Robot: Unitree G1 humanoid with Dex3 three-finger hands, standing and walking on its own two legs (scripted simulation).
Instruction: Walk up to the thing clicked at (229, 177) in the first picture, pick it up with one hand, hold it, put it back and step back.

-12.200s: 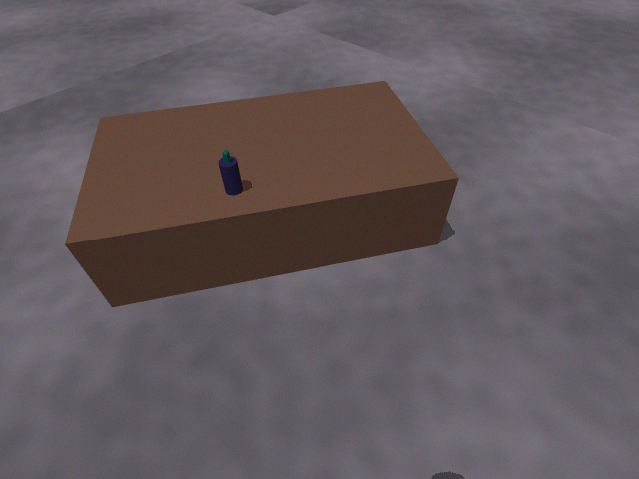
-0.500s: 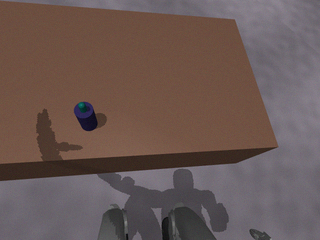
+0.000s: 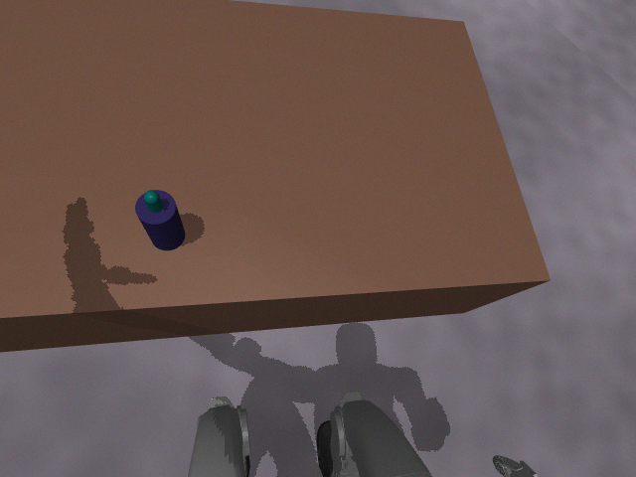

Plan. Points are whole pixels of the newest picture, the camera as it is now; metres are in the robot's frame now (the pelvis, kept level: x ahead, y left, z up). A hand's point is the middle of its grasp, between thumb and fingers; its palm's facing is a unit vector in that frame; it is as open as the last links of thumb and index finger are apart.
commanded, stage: approach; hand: left
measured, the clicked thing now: (160, 217) +0.53 +0.20 -0.22
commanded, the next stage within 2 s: close in in 0.44 s
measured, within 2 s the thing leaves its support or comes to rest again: neither
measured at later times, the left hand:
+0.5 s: hand (82, 237) +0.48 +0.30 -0.18, palm faces +0.12 -0.99 +0.04, open 17.3 cm
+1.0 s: hand (143, 237) +0.50 +0.23 -0.24, palm faces +0.14 -0.99 +0.01, open 17.5 cm
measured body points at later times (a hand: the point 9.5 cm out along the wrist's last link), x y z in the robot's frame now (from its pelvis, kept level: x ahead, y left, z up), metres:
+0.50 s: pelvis -0.04 -0.01 -0.17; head +0.20 +0.05 +0.21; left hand +0.46 +0.35 -0.18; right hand +0.02 -0.28 -0.27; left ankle +0.03 +0.09 -0.63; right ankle +0.01 -0.15 -0.63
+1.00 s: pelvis -0.07 -0.02 -0.26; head +0.16 +0.02 +0.13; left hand +0.48 +0.28 -0.24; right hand -0.04 -0.29 -0.36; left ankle +0.03 +0.09 -0.63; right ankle +0.01 -0.15 -0.63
